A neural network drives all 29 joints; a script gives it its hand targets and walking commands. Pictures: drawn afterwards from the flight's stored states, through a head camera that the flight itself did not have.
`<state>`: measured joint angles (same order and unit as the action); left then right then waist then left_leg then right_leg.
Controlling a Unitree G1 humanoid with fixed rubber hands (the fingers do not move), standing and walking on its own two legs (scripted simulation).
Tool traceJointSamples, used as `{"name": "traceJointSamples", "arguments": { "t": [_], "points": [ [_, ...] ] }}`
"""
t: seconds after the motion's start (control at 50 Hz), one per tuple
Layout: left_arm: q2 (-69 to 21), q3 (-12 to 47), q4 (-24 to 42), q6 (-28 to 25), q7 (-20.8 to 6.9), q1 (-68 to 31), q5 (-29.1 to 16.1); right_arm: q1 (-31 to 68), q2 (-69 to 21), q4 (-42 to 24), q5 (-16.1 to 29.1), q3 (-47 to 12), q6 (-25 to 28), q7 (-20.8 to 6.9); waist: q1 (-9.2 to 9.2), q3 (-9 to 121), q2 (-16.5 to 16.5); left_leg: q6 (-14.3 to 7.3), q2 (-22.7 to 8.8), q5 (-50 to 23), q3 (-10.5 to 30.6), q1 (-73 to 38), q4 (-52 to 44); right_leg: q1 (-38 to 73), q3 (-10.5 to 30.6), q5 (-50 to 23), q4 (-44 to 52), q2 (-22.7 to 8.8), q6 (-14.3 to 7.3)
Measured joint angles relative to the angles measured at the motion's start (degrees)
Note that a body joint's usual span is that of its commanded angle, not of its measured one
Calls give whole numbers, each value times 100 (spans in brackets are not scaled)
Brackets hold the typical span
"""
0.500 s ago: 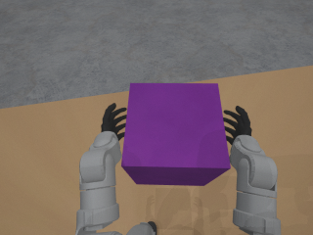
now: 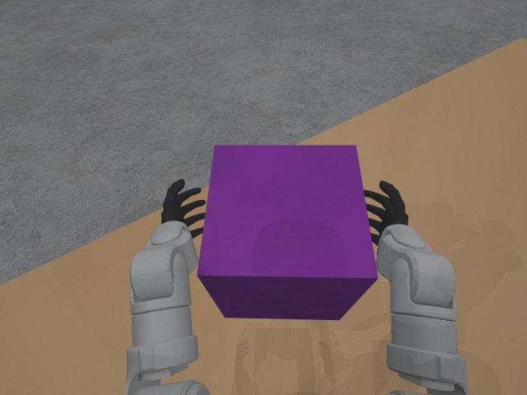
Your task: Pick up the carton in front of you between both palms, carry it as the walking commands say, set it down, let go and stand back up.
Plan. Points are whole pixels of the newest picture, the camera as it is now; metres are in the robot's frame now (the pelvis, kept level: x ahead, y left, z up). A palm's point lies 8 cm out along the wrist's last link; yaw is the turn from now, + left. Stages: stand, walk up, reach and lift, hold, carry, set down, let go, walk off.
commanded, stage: carry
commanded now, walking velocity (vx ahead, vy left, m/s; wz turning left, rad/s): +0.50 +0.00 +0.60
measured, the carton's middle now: (283, 241) +0.35 -0.01 +0.03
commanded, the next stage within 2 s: none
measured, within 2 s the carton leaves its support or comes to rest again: neither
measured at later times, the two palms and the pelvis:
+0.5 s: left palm (156, 138) +0.58 +0.24 +0.07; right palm (301, 116) +0.64 -0.06 +0.07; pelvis +0.30 +0.03 -0.03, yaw +10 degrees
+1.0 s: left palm (157, 77) +0.87 +0.30 +0.06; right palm (267, 60) +0.95 +0.01 +0.05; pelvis +0.60 +0.07 -0.05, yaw +17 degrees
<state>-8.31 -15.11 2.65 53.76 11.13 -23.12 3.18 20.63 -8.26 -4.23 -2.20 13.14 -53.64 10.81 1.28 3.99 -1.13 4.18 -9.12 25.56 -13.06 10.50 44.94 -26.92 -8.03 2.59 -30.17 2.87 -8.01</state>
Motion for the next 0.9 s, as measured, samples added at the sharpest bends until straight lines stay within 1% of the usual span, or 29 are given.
{"name": "traceJointSamples", "arguments": {
  "t": [0.02, 0.04, 0.06, 0.08, 0.1, 0.2, 0.3, 0.36, 0.42, 0.44, 0.46, 0.48, 0.5, 0.52, 0.54, 0.56, 0.58, 0.62, 0.68, 0.74, 0.82, 0.9],
  "points": [
    [-59, 27, -124, -38, -5, -48, 43, 15, 94, 64, 31, 41, -5, 2, -69, -27, -63, -20, 62, 170, 342, 310, 783, -30, 5, 223, -268, 59, -96],
    [-110, 53, -236, -64, -8, -66, 113, -2, 158, 111, 79, 76, -30, 0, -121, -54, -73, -87, 199, 344, 637, 649, 1489, -2, 30, 457, -419, 82, -147],
    [-151, 63, -306, -68, -18, -42, 156, -27, 176, 148, 110, 117, -63, -8, -155, -80, -57, -175, 336, 416, 838, 978, 1995, 71, 60, 634, -461, 85, -162],
    [-179, 58, -327, -61, -40, 15, 165, -45, 152, 178, 123, 163, -95, -21, -171, -108, -40, -259, 434, 384, 961, 1281, 2252, 169, 84, 746, -432, 80, -152],
    [-196, 46, -306, -52, -70, 88, 152, -55, 102, 194, 121, 209, -117, -38, -173, -139, -27, -323, 486, 289, 1031, 1554, 2290, 279, 98, 798, -364, 67, -106],
    [-183, 46, -9, -135, -189, 298, -26, -76, -53, 8, 113, 235, -57, -88, -167, -335, -23, -454, 446, -502, 1147, 2578, 1470, 839, 36, 1078, -47, 7, -93],
    [-145, 178, 317, -229, -119, 285, -154, -81, 20, -365, 202, 135, 14, -9, -262, -371, -34, -591, 451, -1840, 1087, 2935, 303, 1470, -112, 1523, 147, -66, 19],
    [-129, 250, 361, -194, -74, 234, -153, -73, 64, -475, 182, 132, -33, 37, -348, -253, -41, -719, 604, -2590, 905, 2739, -593, 1887, -241, 1946, 121, -120, 136],
    [-104, 264, 321, -61, -61, 186, -128, -22, 62, -397, 74, 164, -105, 51, -410, -80, -10, -941, 879, -2952, 623, 2283, -1392, 2275, -380, 2520, -180, -212, 284],
    [-82, 252, 297, -9, -61, 181, -118, 22, 51, -315, 33, 170, -129, 54, -398, -33, 1, -1023, 987, -3011, 509, 2047, -1621, 2326, -432, 2710, -514, -272, 349],
    [-44, 228, 270, 48, -60, 182, -110, 82, 29, -203, -14, 166, -153, 54, -379, 19, 3, -1081, 1062, -2935, 448, 1769, -1787, 2256, -470, 2839, -1109, -354, 442],
    [37, 203, 199, 88, -60, 130, -126, 152, -16, -72, -62, 170, -134, 56, -306, 36, 132, -1074, 1193, -2510, 437, 1744, -1576, 2016, -380, 2768, -1916, -518, 558],
    [122, 166, 117, 108, -58, 77, -160, 255, -48, 78, -114, 165, -112, 66, -215, 18, 212, -1088, 1293, -2188, 451, 1840, -1231, 1616, -66, 2839, -2920, -525, 713],
    [182, 134, 33, 116, -49, 61, -183, 334, -68, 233, -172, 155, -97, 74, -120, -3, 217, -1116, 1359, -1969, 497, 1889, -992, 1165, 248, 2892, -3885, -435, 807],
    [191, 95, -52, 125, -41, 70, -191, 353, -78, 351, -209, 150, -99, 70, -33, -25, 185, -1107, 1408, -1862, 566, 1870, -886, 745, 469, 2871, -4591, -356, 834],
    [147, 43, -123, 136, -40, 87, -178, 314, -80, 415, -206, 159, -115, 46, 28, -49, 157, -1094, 1456, -1794, 639, 1807, -864, 366, 622, 2765, -4965, -336, 838],
    [72, -20, -172, 146, -47, 108, -150, 246, -82, 440, -168, 179, -131, 7, 60, -80, 142, -1103, 1499, -1728, 706, 1716, -893, 22, 735, 2632, -5046, -366, 840],
    [-84, -130, -191, 138, -76, 160, -87, 108, -92, 424, -69, 225, -129, -87, 70, -167, 138, -1109, 1553, -1619, 819, 1499, -1019, -549, 877, 2411, -4673, -512, 857],
    [-181, -161, -93, 29, -121, 266, -62, -6, -122, 351, 20, 242, -18, -167, 54, -296, 138, -1087, 1577, -1458, 970, 1188, -1194, -1142, 953, 2082, -3709, -723, 892],
    [-137, -99, 56, -116, -131, 369, -113, -48, -151, 262, 58, 177, 136, -168, 58, -364, 125, -1035, 1563, -1272, 1122, 871, -1355, -1460, 944, 1459, -2787, -795, 879],
    [-52, -14, 296, -223, -112, 449, -207, -79, -170, 68, 78, 56, 260, -127, 103, -351, 132, -943, 1548, -964, 1315, 375, -1563, -1461, 841, 512, -1660, -706, 772],
    [6, 33, 533, -215, -53, 463, -229, -46, -135, -119, 108, -69, 242, -67, 195, -203, 164, -853, 1553, -464, 1445, -157, -1584, -1018, 601, -299, -344, -447, 622]
  ]
}}
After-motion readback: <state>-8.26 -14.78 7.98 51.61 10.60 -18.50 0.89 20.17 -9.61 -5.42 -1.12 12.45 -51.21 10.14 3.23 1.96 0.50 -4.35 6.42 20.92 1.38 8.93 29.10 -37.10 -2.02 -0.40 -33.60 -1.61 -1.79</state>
